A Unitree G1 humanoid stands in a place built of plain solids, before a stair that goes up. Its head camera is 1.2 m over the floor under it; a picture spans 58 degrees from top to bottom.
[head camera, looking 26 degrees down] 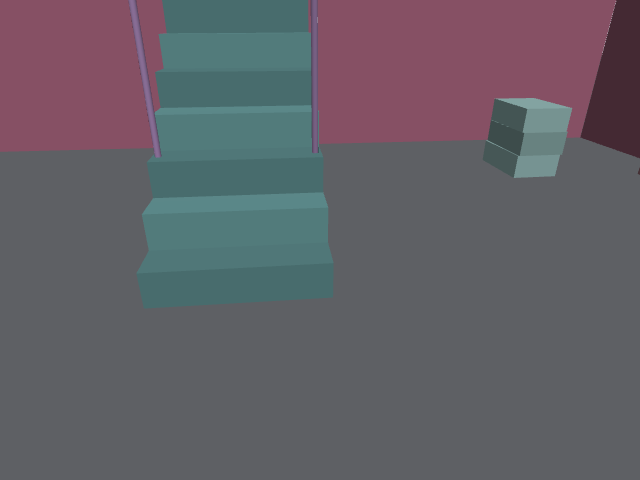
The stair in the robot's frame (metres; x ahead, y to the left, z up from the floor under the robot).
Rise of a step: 0.20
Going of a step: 0.23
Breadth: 0.91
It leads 6 degrees to the left of straight ahead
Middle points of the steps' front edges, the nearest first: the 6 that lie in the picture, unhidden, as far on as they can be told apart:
1.76 0.39 0.19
1.99 0.41 0.39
2.21 0.43 0.59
2.44 0.46 0.78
2.67 0.48 0.98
2.89 0.51 1.18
